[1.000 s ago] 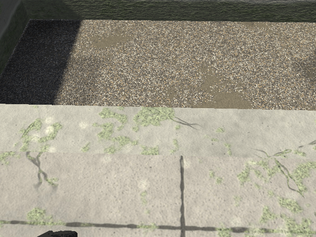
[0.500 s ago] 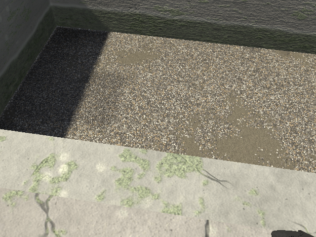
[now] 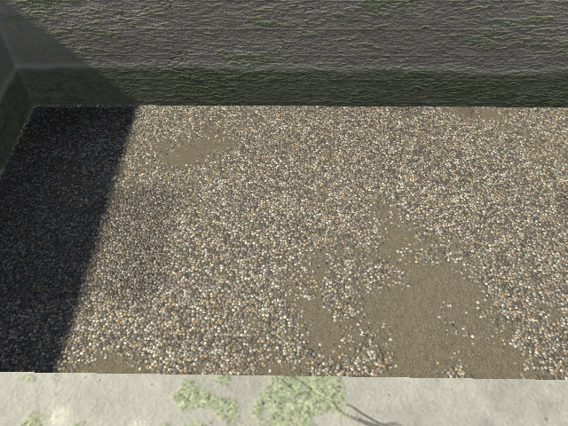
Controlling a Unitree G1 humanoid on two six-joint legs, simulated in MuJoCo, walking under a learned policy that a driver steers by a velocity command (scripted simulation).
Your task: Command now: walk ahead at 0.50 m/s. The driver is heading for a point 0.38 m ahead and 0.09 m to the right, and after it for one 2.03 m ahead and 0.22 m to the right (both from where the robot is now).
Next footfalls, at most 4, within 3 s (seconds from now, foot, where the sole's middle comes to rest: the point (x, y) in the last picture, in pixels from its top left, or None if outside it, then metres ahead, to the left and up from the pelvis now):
0.02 right None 0.19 -0.11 -0.77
0.56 left None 0.44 0.15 -0.77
0.90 right None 0.44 -0.11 -0.77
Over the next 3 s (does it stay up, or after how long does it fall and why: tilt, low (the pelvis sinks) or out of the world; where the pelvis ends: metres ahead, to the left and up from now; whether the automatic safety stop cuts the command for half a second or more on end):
stays up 0.41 0.02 0.02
